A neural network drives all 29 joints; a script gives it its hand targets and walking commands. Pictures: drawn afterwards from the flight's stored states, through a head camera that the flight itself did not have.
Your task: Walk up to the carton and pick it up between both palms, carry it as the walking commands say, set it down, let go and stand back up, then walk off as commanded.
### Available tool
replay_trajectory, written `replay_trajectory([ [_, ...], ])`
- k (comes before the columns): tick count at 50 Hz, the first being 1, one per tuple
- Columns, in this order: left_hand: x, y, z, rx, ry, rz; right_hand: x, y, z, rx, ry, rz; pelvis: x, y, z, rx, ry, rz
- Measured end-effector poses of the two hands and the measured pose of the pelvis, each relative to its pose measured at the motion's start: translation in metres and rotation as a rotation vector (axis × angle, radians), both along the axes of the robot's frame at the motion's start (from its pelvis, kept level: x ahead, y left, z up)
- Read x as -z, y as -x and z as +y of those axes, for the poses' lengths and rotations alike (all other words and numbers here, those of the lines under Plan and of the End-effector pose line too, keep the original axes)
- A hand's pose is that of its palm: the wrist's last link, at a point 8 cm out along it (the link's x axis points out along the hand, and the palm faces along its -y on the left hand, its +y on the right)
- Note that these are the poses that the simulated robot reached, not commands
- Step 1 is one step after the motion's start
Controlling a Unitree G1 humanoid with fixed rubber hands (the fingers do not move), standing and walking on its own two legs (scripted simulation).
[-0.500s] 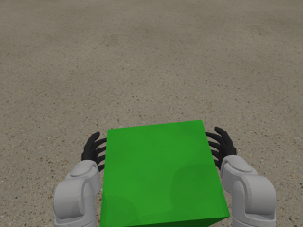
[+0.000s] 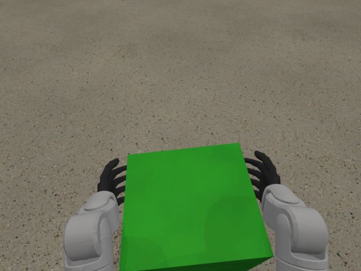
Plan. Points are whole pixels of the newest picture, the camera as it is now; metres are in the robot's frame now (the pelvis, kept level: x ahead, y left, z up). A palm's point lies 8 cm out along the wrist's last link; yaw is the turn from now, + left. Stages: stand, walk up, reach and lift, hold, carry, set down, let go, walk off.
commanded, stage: carry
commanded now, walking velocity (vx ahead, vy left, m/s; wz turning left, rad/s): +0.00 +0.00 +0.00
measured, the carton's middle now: (190, 217) +0.22 +0.00 +0.03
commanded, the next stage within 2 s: hold in 1.38 s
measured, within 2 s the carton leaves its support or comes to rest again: neither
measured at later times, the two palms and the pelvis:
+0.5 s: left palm (117, 185) +0.26 +0.15 +0.09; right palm (271, 177) +0.26 -0.16 +0.10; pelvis +0.02 -0.01 +0.00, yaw +0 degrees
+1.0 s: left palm (119, 179) +0.28 +0.14 +0.09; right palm (270, 171) +0.28 -0.16 +0.10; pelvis +0.04 -0.01 +0.00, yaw +0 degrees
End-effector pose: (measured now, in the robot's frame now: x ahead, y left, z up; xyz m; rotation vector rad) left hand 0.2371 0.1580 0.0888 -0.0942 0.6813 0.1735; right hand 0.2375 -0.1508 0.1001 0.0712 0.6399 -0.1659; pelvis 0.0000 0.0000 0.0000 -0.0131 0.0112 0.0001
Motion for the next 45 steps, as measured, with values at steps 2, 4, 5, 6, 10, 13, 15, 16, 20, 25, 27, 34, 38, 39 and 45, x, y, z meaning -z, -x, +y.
replay_trajectory([
  [2,0.001,-0.001,-0.003,0.002,0.0,0.002,0.001,-0.001,-0.003,0.002,0.0,0.002,0.0,-0.001,-0.002,0.0,0.0,0.001],
  [4,0.001,-0.003,-0.005,0.004,0.0,0.004,0.001,-0.002,-0.005,0.004,0.0,0.004,0.0,-0.002,-0.005,0.0,-0.001,0.003],
  [5,0.002,-0.004,-0.007,0.006,0.0,0.005,0.001,-0.003,-0.007,0.005,0.001,0.005,0.0,-0.002,-0.005,0.0,-0.001,0.004],
  [6,0.002,-0.005,-0.008,0.007,0.001,0.005,0.001,-0.003,-0.008,0.007,0.001,0.005,0.0,-0.003,-0.006,0.001,-0.001,0.004],
  [10,0.002,-0.009,-0.011,0.011,0.002,0.003,0.0,-0.007,-0.011,0.011,0.002,0.003,-0.001,-0.006,-0.009,0.002,-0.002,0.007],
  [13,0.002,-0.013,-0.013,0.012,0.001,0.0,-0.001,-0.011,-0.013,0.012,0.002,0.0,-0.001,-0.009,-0.01,0.003,-0.003,0.008],
  [15,0.001,-0.015,-0.014,0.013,0.001,-0.001,-0.001,-0.013,-0.013,0.012,0.001,-0.001,-0.001,-0.012,-0.011,0.003,-0.004,0.009],
  [16,0.001,-0.016,-0.014,0.012,0.001,-0.001,-0.001,-0.014,-0.014,0.012,0.001,-0.001,-0.001,-0.013,-0.011,0.003,-0.004,0.01],
  [20,0.001,-0.021,-0.014,0.01,0.001,0.0,-0.002,-0.019,-0.014,0.01,0.002,0.0,-0.002,-0.017,-0.012,0.004,-0.005,0.011],
  [25,0.001,-0.025,-0.013,0.007,0.0,-0.001,-0.002,-0.025,-0.013,0.007,0.001,0.0,-0.002,-0.022,-0.012,0.004,-0.007,0.013],
  [27,0.001,-0.027,-0.013,0.006,0.001,-0.001,-0.002,-0.027,-0.013,0.005,0.001,-0.001,-0.002,-0.024,-0.012,0.004,-0.008,0.013],
  [34,0.0,-0.032,-0.012,0.003,0.002,0.0,-0.002,-0.033,-0.012,0.003,0.002,0.0,-0.002,-0.03,-0.012,0.003,-0.01,0.015],
  [38,0.0,-0.034,-0.012,0.003,0.002,-0.001,-0.003,-0.035,-0.012,0.002,0.002,-0.001,-0.002,-0.032,-0.012,0.004,-0.01,0.015],
  [39,0.0,-0.035,-0.012,0.003,0.002,-0.001,-0.003,-0.036,-0.012,0.002,0.003,-0.001,-0.002,-0.033,-0.012,0.004,-0.01,0.015],
  [45,0.0,-0.037,-0.013,0.003,0.004,0.0,-0.003,-0.037,-0.013,0.003,0.004,0.0,-0.002,-0.036,-0.013,0.004,-0.011,0.015],
])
